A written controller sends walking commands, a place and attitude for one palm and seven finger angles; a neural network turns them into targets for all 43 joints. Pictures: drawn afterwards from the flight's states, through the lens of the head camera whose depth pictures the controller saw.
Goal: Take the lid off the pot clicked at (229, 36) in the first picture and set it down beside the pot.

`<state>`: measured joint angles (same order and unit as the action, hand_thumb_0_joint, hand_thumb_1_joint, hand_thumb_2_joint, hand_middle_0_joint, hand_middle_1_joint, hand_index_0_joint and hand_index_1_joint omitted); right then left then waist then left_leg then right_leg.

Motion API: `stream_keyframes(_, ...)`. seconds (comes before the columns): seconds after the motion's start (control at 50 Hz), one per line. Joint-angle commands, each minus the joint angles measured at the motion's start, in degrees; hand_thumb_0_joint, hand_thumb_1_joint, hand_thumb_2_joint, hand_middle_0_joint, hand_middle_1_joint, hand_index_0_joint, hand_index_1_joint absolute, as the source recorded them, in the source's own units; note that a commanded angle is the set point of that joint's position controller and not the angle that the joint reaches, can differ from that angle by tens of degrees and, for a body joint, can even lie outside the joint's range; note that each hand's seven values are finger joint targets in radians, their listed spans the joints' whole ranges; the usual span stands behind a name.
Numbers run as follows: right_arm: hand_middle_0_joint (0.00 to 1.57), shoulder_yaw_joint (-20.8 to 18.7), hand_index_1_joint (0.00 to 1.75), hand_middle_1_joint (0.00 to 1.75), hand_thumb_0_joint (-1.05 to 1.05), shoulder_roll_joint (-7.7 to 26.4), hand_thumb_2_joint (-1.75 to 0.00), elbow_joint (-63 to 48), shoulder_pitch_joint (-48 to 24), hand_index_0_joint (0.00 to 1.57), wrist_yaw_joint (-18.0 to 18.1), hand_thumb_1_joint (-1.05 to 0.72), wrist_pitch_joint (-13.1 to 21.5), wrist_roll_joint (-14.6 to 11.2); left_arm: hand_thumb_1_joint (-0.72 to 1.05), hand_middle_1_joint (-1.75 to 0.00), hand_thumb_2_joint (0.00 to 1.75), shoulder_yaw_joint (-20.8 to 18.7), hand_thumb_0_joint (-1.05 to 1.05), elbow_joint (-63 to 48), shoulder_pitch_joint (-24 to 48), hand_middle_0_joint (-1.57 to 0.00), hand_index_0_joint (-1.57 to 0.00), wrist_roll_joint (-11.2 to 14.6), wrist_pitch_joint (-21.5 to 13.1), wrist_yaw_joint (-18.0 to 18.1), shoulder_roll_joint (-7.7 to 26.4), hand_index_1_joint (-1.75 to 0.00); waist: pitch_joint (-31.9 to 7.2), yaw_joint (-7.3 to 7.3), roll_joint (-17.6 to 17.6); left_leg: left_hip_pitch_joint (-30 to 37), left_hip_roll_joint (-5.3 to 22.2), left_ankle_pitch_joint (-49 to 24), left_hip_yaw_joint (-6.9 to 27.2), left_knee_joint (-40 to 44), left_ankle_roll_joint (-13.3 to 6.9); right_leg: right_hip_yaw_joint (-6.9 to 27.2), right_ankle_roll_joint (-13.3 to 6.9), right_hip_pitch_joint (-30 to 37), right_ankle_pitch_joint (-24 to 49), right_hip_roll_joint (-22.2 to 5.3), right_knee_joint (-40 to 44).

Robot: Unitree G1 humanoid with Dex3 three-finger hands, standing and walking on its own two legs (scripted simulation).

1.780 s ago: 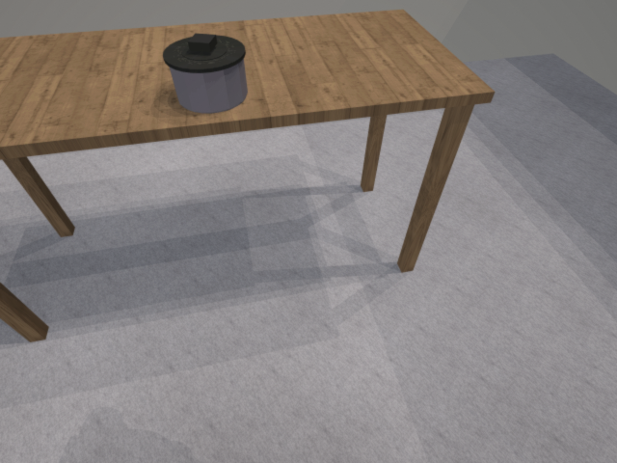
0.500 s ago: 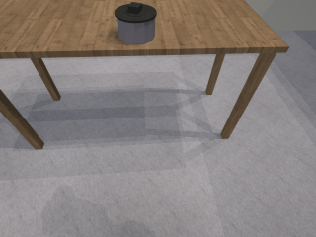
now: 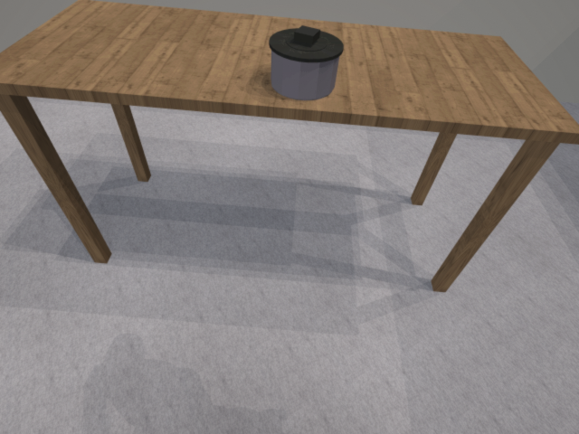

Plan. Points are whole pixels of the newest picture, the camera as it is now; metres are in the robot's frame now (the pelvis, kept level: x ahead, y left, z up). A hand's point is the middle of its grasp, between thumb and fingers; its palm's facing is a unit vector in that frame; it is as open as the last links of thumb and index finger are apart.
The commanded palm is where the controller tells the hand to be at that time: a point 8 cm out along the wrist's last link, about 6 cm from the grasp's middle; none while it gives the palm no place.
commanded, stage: take the last steps up to it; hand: left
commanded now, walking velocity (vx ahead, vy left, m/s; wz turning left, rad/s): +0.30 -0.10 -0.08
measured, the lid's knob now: (307, 34) +0.92 +0.05 +0.16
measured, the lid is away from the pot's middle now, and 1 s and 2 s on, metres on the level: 0.00 0.00 0.00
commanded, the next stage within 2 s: come to a stop and stand still in 0.96 s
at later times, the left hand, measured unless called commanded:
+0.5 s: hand (230, 423) +0.17 +0.10 -0.16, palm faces +0.03 -0.98 -0.18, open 7.4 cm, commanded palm none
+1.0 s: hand (245, 288) +0.41 +0.12 -0.16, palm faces +0.00 -0.98 -0.19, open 7.4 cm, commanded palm none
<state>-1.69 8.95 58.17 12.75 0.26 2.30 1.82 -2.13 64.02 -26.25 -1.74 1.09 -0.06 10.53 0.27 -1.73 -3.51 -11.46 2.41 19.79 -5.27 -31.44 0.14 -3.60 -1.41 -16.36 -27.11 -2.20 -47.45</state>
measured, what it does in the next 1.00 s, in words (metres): walks ahead: right foot, then left foot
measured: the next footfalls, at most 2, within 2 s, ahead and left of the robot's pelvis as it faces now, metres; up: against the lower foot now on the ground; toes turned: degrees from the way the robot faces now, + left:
right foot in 0.26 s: +0.19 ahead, -0.16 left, +0.00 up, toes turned -8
left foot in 0.68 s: +0.32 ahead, +0.05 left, +0.00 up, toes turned +8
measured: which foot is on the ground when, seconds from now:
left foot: down 0.00-0.26, up 0.28-0.66, down 0.68-1.00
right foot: up 0.00-0.24, down 0.26-0.68, up 0.70-1.00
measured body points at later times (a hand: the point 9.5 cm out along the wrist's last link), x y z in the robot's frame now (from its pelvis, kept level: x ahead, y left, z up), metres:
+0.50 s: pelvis +0.15 -0.07 +0.01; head +0.16 -0.07 +0.46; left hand +0.17 +0.16 -0.14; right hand +0.18 -0.31 -0.14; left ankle +0.16 +0.05 -0.67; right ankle +0.15 -0.15 -0.73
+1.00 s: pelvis +0.35 -0.07 +0.01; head +0.38 -0.06 +0.46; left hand +0.41 +0.17 -0.14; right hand +0.31 -0.29 -0.14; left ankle +0.28 +0.05 -0.73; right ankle +0.43 -0.21 -0.69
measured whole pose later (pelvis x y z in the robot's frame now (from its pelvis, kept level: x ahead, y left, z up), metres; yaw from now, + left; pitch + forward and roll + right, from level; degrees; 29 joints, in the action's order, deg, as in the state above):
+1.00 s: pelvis +0.35 -0.07 +0.01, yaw -1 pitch +1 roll +1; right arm -1.9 8.8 62.2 20.7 1.2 3.3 1.6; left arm -3.8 57.7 -11.9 -1.3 -0.3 -1.0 10.8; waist 3.0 1.3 -1.4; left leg -3.4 1.9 16.8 -9.4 -19.9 0.0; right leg -4.2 0.5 -29.5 -13.1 -6.5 -44.0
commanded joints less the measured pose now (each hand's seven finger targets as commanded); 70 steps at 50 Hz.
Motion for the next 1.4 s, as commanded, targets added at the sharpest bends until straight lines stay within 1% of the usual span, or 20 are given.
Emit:
stream_keyframes(0.0, 0.20, -1.85, 0.30, 0.30, 0.00, 8.76, -0.90, 1.31, 10.01, 0.20, 1.71, -0.90, 1.16, -0.49, 0.90, -0.30, 0.90, -1.61, 0.00, -7.47, 8.89, -0.20, -0.20, -0.03, -2.39, -1.28, 4.61, -0.30, 8.18, 3.69, 13.22, 6.25, 18.07, -2.32, 19.24, 22.22, -10.42, 4.63, 0.83, -24.08, 5.92, -4.81, -15.72)
stream_keyframes(0.2, 0.20, -3.01, 0.30, 0.30, 0.00, 10.30, -0.90, 2.01, 7.15, 0.20, 0.90, -0.90, 0.69, -0.06, 0.90, -0.30, 0.90, -2.69, 0.00, -5.37, 1.67, -0.20, -0.20, 0.35, -2.54, -1.91, 4.83, -0.30, 4.58, -2.09, 5.48, -10.05, 9.77, 2.49, 4.09, 7.44, -4.59, -4.82, 1.14, 9.61, 14.50, 0.53, 14.12)
stream_keyframes(0.22, 0.20, -2.50, 0.30, 0.30, 0.00, 8.22, -0.90, 1.66, 7.02, 0.20, 0.65, -0.90, 0.58, -0.37, 0.90, -0.30, 0.90, -3.63, 0.00, -3.62, -5.48, -0.20, -0.20, 0.14, -3.09, -1.37, 8.35, -0.30, 2.12, -5.81, -2.08, -15.95, 5.27, 4.38, -1.18, -7.34, -2.50, 2.64, -1.10, 17.74, 3.77, -4.03, 18.68)
stream_keyframes(0.24, 0.20, -1.49, 0.30, 0.30, 0.00, 3.59, -0.90, -0.29, 7.42, 0.20, 0.07, -0.90, 0.45, -0.96, 0.90, -0.30, 0.90, -4.94, 0.00, -2.43, -11.19, -0.20, -0.20, 0.13, -3.78, -0.52, 15.12, -0.30, -0.63, -7.56, -19.41, -26.29, -1.50, 16.58, -4.33, -28.98, -0.90, 28.44, -7.08, 21.72, -9.96, -19.03, 32.99)
stream_keyframes(0.26, 0.20, -1.45, 0.30, 0.30, 0.00, 5.18, -0.90, -2.17, 4.24, 0.20, 0.03, -0.90, 0.42, -0.98, 0.90, -0.30, 0.90, -4.49, 0.00, -2.80, -11.11, -0.20, -0.20, 0.97, -3.88, 0.28, 15.19, -0.30, -2.86, -7.20, -15.88, -27.76, 0.71, 15.93, 3.21, -39.22, -2.46, 37.31, -9.72, 19.13, -13.95, -21.72, 38.74)
stream_keyframes(0.32, 0.20, -2.09, 0.30, 0.30, 0.00, 4.94, -0.90, -0.92, 2.54, 0.20, -0.48, -0.90, 0.29, -0.32, 0.90, -0.30, 0.90, -2.58, 0.00, -6.63, 4.23, -0.20, -0.20, 0.48, -4.27, 1.24, 8.59, -0.30, 1.50, -0.35, -0.84, -24.55, 6.17, 2.05, 5.62, -41.80, -1.88, 22.93, -9.31, 5.31, -4.59, -17.52, 36.55)
stream_keyframes(0.38, 0.20, -1.89, 0.30, 0.30, 0.00, 3.08, -0.90, 0.42, 5.82, 0.20, -0.72, -0.90, -1.17, -0.19, 0.90, -0.30, 0.90, -1.54, 0.00, -6.46, 6.22, -0.20, -0.20, 0.14, -4.91, 1.32, 5.97, -0.30, 2.94, 2.62, -2.29, -18.84, 6.15, -1.05, 2.74, -32.66, -0.22, 11.83, -8.31, -0.20, 7.10, -14.51, 37.55)
stream_keyframes(0.56, 0.20, -1.76, 0.30, 0.30, 0.00, 2.33, -0.90, -3.25, -1.23, 0.20, -1.69, -0.90, 0.22, -0.66, 0.90, -0.30, 0.90, -2.27, 0.00, -4.63, 3.60, -0.20, -0.20, 0.20, -5.09, 0.63, 7.55, -0.30, 4.87, 1.14, 0.22, -12.57, 2.81, -3.47, -1.40, -8.06, -0.76, 8.49, -9.13, 5.05, 10.13, -13.09, 36.06)
stream_keyframes(0.62, 0.20, -2.01, 0.30, 0.30, 0.00, 4.04, -0.90, -1.07, 6.01, 0.20, -0.92, -0.90, 1.10, -0.47, 0.90, -0.30, 0.90, -2.25, 0.00, -4.83, 4.84, -0.20, -0.20, 0.50, -4.53, 0.33, 5.95, -0.30, 5.03, 4.97, 3.47, 3.45, 0.92, -5.29, -2.53, 1.24, -1.71, 3.64, -6.52, -2.72, 10.26, -8.75, 25.82)
stream_keyframes(0.66, 0.20, -4.21, 0.30, 0.30, 0.00, 13.76, -0.90, 1.39, 18.65, 0.20, 0.27, -0.90, 1.59, 0.51, 0.90, -0.30, 0.90, -1.37, 0.00, -7.37, 4.62, -0.20, -0.20, 1.00, -4.64, -0.66, 1.26, -0.30, -0.55, 8.46, 25.07, 19.52, 21.28, 2.86, 29.60, 17.64, -10.88, -5.37, -0.72, -20.61, -1.51, 2.33, -7.69)
stream_keyframes(0.7, 0.20, -3.38, 0.30, 0.30, 0.00, 11.70, -0.90, 0.80, 16.51, 0.20, 1.26, -0.90, 1.14, -0.25, 0.90, -0.30, 0.90, -1.83, 0.00, -9.26, 10.43, -0.20, -0.20, 0.37, -4.65, -0.56, 3.68, -0.30, 1.32, 7.45, 14.65, 13.47, 22.79, -0.85, 31.11, 19.34, -13.98, 2.61, -1.30, -26.28, -0.15, -1.12, -23.72)
stream_keyframes(0.74, 0.20, -1.89, 0.30, 0.30, 0.00, 6.76, -0.90, -0.49, 10.03, 0.20, 1.39, -0.90, 2.21, -0.46, 0.90, -0.30, 0.90, -2.04, 0.00, -7.93, 10.11, -0.20, -0.20, 0.15, -4.29, -1.14, 2.91, -0.30, 4.08, 4.16, 7.84, 7.21, 18.81, -8.02, 20.54, 20.64, -11.77, 4.71, -0.01, -23.95, 7.97, -4.44, -22.74)
stream_keyframes(0.82, 0.20, -1.52, 0.30, 0.30, 0.00, 5.84, -0.90, -0.09, 8.28, 0.20, 1.67, -0.90, 3.32, -0.94, 0.90, -0.30, 0.90, -1.81, 0.00, -7.14, 7.82, -0.20, -0.20, 0.17, -2.52, -1.19, 0.68, -0.30, 2.50, 1.25, 7.98, 5.16, 13.93, -25.64, 7.55, 20.33, -10.52, 2.66, 2.21, -18.32, 12.35, -5.20, -13.36)
stream_keyframes(0.96, 0.20, -2.15, 0.30, 0.30, 0.00, 8.38, -0.90, 2.23, 10.60, 0.20, 1.25, -0.90, 1.86, -0.28, 0.90, -0.30, 0.90, -1.24, 0.00, -9.78, 15.76, -0.20, -0.20, 0.40, -2.55, -1.33, 1.26, -0.30, 3.72, 3.70, 11.03, 6.55, 12.68, -26.80, 2.67, 15.84, -8.63, -3.26, 1.82, -10.33, 14.57, -2.81, 9.33)
stream_keyframes(1.02, 0.20, -1.90, 0.30, 0.30, 0.00, 8.10, -0.90, 2.64, 9.12, 0.20, 1.09, -0.90, 1.20, -0.44, 0.90, -0.30, 0.90, -2.07, 0.00, -7.25, 7.47, -0.20, -0.20, 0.26, -3.37, -1.11, 3.76, -0.30, 1.04, -0.92, 6.68, 0.04, 9.13, -21.38, 0.78, 4.07, -5.36, -4.87, 0.68, 7.11, 19.57, 0.08, 17.90)
stream_keyframes(1.04, 0.20, -1.61, 0.30, 0.30, 0.00, 6.62, -0.90, 2.70, 9.14, 0.20, 0.79, -0.90, 1.25, -0.97, 0.90, -0.30, 0.90, -2.91, 0.00, -4.92, 0.26, -0.20, -0.20, -0.04, -4.12, -0.61, 7.81, -0.30, -3.92, -4.02, -0.31, -7.84, 5.21, -14.05, -2.33, -9.17, -2.91, 3.77, -1.91, 19.16, 24.83, -6.50, 18.88)
stream_keyframes(1.06, 0.20, -1.03, 0.30, 0.30, 0.00, 3.07, -0.90, 1.41, 12.43, 0.20, 0.72, -0.90, 1.10, -1.48, 0.90, -0.30, 0.90, -4.15, 0.00, -4.39, -3.89, -0.20, -0.20, 0.26, -4.53, 0.13, 14.02, -0.30, -8.70, -3.55, -14.28, -18.37, -1.69, 12.09, -4.51, -25.18, 0.02, 23.62, -8.63, 27.15, 37.70, -22.03, 25.75)
stream_keyframes(1.08, 0.20, -0.90, 0.30, 0.30, 0.00, 4.22, -0.90, 0.89, 9.82, 0.20, 1.52, -0.90, 0.38, -1.60, 0.90, -0.30, 0.90, -2.94, 0.00, -4.97, -3.27, -0.20, -0.20, 1.12, -3.94, 0.74, 12.83, -0.30, -7.60, -3.91, -4.54, -16.18, -0.23, 18.03, 2.58, -30.73, 0.05, 23.57, -11.99, 20.03, 45.61, -24.03, 27.59)
stream_keyframes(1.16, 0.20, -1.44, 0.30, 0.30, 0.00, 3.88, -0.90, 1.86, 6.89, 0.20, 1.86, -0.90, -2.91, -1.94, 0.90, -0.30, 0.90, -2.18, 0.00, -8.69, 10.14, -0.20, -0.20, 0.59, -2.65, 2.80, 9.19, -0.30, -3.78, 0.59, -2.09, -14.04, 0.64, 11.59, 6.08, -32.15, 1.97, 11.41, -11.42, 8.98, 64.09, -19.38, 23.35)
stream_keyframes(1.38, 0.20, -2.94, 0.30, 0.30, 0.00, 5.62, -0.90, -5.67, -2.85, 0.20, -0.23, -0.90, -5.85, -1.27, 0.90, -0.30, 0.90, -3.32, 0.00, -13.56, 13.51, -0.20, -0.20, -0.24, -0.90, 3.32, 12.71, -0.30, -3.75, 0.79, -7.02, -14.02, -1.83, 4.72, 5.52, -25.49, 3.59, 7.39, -9.76, 4.82, 49.01, -17.55, 24.20)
